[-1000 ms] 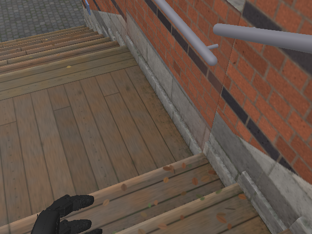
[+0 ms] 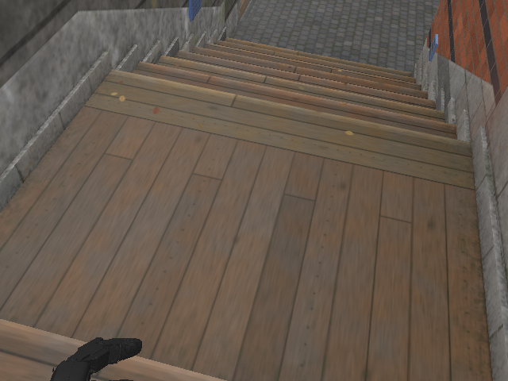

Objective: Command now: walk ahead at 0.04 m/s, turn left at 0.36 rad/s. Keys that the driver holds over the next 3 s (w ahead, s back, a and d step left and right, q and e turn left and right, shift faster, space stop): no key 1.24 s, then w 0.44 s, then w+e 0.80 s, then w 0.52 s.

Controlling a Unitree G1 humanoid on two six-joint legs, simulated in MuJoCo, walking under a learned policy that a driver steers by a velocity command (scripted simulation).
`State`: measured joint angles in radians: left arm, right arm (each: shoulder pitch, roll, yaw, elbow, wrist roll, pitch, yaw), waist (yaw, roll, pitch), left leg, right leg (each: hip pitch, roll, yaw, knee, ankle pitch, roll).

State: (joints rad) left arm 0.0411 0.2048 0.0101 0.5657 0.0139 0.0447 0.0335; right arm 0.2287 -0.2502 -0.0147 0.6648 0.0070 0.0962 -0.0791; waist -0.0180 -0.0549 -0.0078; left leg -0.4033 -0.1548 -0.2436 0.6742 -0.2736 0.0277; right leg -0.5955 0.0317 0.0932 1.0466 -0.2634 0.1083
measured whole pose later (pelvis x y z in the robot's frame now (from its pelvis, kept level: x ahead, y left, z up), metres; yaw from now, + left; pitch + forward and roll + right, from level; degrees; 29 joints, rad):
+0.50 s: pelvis +0.03 -0.04 +0.02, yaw +3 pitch -1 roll +0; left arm 0.30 0.17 0.00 0.75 0.00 0.02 0.02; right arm 0.24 -0.18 -0.03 0.84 0.01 0.05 -0.02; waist 0.02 0.00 0.02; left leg -0.22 0.01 -0.10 0.48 -0.26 -0.04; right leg -0.19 0.06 0.03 0.46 -0.26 -0.04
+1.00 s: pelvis +0.05 -0.02 +0.03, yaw +2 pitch -1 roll +0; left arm 0.30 0.19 0.03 0.85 0.00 0.04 0.03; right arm 0.24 -0.17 -0.05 0.99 0.02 0.04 -0.05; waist 0.02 -0.01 0.01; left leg -0.13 -0.01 -0.08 0.37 -0.22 -0.01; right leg -0.10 0.03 0.05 0.36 -0.23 -0.01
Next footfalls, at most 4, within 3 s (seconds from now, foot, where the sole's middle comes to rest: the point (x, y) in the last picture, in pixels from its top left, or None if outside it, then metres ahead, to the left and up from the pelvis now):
0.06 right None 0.07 -0.13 -0.76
0.38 left None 0.07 0.11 -0.76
1.96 right None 0.39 -0.11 -0.92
2.44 left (219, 335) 0.77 0.07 -1.08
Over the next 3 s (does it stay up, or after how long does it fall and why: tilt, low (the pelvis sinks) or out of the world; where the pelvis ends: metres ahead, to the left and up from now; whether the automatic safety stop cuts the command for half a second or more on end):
stays up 0.89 -0.10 -0.32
